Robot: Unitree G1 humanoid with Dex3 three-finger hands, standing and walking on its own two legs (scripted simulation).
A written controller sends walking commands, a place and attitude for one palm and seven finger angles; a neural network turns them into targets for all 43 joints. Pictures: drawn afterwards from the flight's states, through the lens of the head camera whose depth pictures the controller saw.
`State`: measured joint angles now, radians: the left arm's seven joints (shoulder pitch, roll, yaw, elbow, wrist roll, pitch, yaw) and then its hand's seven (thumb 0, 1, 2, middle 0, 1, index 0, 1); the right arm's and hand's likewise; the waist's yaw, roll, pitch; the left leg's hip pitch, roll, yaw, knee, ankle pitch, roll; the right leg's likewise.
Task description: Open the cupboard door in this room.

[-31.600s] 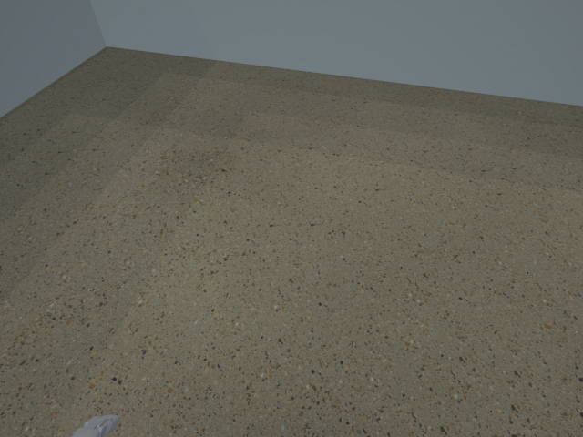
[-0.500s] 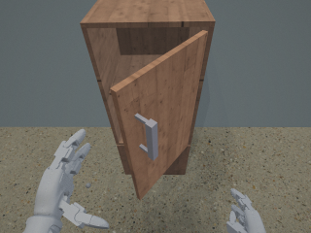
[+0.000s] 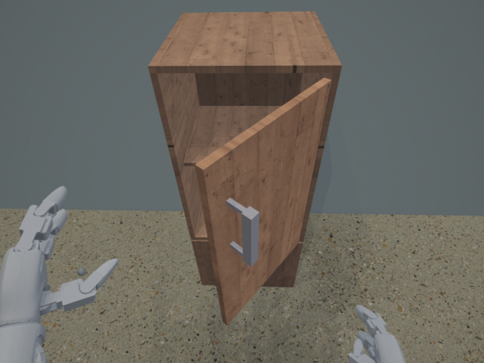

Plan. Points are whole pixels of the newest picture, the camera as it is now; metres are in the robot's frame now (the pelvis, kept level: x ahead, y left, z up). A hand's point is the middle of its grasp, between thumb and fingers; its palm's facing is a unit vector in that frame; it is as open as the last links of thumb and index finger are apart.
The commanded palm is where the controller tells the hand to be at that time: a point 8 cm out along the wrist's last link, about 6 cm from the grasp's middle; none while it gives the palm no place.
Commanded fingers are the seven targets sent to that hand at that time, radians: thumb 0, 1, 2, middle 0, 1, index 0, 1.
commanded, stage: draw the hand back to the body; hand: left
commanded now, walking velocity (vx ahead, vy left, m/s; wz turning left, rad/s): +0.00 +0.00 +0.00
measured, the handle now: (242, 232) +0.34 +0.05 +0.04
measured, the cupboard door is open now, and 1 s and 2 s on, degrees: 51 51 51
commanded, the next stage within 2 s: step back with the hand held close in 0.58 s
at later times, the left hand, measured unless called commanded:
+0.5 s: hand (64, 258) +0.19 +0.25 +0.16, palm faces +0.46 -0.79 -0.40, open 7.5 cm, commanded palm +0.14 +0.29 +0.17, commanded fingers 0.00 0.90 0.90 -0.20 -0.30 -0.20 -0.30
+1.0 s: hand (67, 263) +0.18 +0.25 +0.16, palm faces +0.34 -0.79 -0.51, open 7.4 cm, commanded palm +0.12 +0.29 +0.18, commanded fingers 0.00 0.90 0.90 -0.20 -0.30 -0.20 -0.30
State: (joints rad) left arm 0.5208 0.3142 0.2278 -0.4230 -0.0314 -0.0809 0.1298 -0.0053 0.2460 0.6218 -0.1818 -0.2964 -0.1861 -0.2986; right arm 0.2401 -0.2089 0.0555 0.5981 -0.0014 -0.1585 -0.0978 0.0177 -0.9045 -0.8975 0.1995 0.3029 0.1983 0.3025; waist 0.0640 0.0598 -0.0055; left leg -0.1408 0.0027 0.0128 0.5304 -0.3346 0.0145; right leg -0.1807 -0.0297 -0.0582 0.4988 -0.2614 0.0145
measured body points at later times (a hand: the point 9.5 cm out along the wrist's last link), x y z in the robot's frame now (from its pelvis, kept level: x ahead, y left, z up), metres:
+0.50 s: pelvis +0.00 -0.01 +0.01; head -0.02 -0.03 +0.46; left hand +0.16 +0.29 +0.18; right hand +0.18 -0.23 -0.08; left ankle -0.03 +0.11 -0.74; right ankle +0.01 -0.13 -0.74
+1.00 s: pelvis -0.03 +0.00 +0.01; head +0.00 -0.02 +0.46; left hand +0.16 +0.29 +0.19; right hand +0.15 -0.26 -0.08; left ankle -0.03 +0.11 -0.74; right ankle +0.01 -0.13 -0.74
